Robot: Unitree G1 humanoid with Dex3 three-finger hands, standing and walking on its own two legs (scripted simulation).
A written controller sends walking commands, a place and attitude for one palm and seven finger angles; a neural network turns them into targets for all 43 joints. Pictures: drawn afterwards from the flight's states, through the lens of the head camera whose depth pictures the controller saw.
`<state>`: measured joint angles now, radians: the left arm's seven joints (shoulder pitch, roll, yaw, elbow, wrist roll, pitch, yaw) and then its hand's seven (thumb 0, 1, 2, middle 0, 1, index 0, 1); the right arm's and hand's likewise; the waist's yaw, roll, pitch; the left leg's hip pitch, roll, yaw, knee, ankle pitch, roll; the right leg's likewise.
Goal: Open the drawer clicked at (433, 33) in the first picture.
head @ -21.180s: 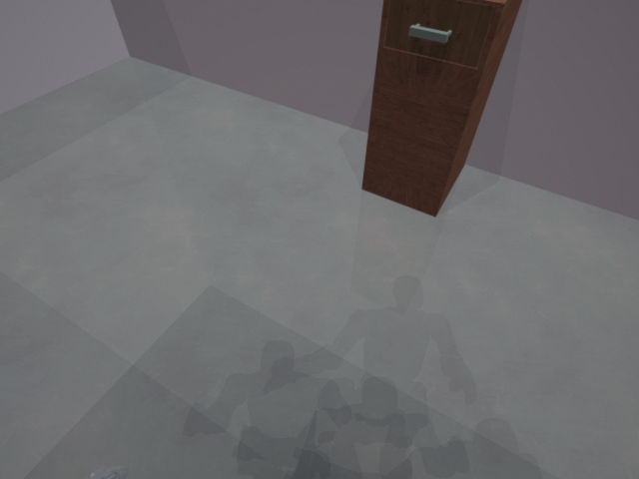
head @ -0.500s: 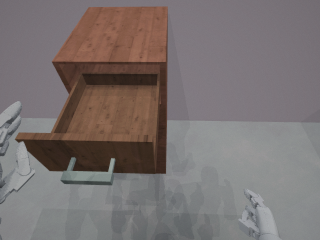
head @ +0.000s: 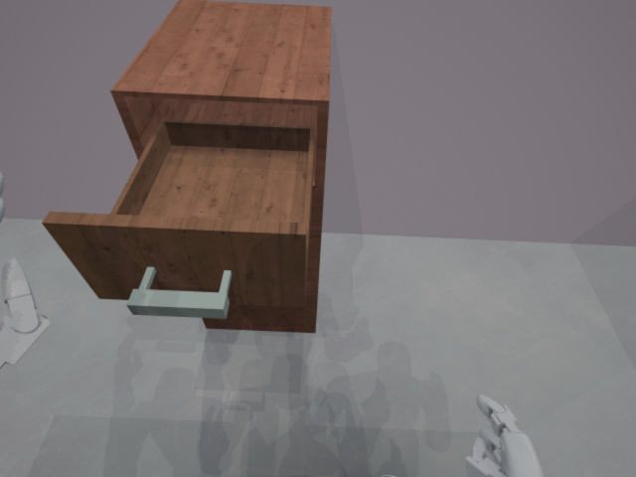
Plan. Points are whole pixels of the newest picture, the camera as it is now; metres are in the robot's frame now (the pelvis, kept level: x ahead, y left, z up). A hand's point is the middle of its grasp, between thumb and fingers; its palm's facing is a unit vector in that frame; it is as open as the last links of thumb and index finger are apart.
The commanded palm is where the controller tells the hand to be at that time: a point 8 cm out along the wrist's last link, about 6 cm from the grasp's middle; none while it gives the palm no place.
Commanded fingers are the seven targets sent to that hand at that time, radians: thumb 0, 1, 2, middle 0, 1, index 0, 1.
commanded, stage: step back with the hand held close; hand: left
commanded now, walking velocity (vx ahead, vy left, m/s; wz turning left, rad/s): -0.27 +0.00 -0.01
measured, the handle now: (184, 289) +0.34 +0.21 +0.02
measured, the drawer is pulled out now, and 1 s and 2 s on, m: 0.30 0.30 0.30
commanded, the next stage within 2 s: stop stepping back and stand still in 0.58 s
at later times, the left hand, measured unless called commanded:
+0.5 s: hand out of the picture +0.13 +0.24 +0.20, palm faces +0.43 -0.79 -0.44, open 7.4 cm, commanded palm +0.06 +0.28 +0.21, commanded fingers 0.00 0.90 0.90 -0.20 -0.30 -0.20 -0.30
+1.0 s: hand out of the picture +0.03 +0.21 +0.20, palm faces +0.39 -0.81 -0.44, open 7.4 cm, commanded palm -0.04 +0.26 +0.21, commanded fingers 0.00 0.90 0.90 -0.20 -0.30 -0.20 -0.30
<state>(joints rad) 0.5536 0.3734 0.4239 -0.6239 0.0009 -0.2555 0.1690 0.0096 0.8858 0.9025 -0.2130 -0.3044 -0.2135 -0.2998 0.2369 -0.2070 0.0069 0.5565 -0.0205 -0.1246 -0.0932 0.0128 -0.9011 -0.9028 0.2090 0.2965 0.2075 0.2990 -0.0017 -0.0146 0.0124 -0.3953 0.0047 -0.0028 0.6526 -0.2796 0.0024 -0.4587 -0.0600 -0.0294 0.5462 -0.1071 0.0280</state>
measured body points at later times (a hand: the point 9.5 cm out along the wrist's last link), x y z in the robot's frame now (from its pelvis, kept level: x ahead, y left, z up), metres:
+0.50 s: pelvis -0.06 +0.00 +0.00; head -0.04 +0.02 +0.45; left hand +0.10 +0.28 +0.22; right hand +0.13 -0.23 -0.07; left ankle -0.04 +0.11 -0.71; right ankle +0.04 -0.13 -0.72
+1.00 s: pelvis -0.17 -0.02 +0.02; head -0.17 -0.01 +0.47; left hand +0.00 +0.25 +0.22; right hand -0.04 -0.29 -0.06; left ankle -0.17 +0.09 -0.71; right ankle -0.15 -0.13 -0.72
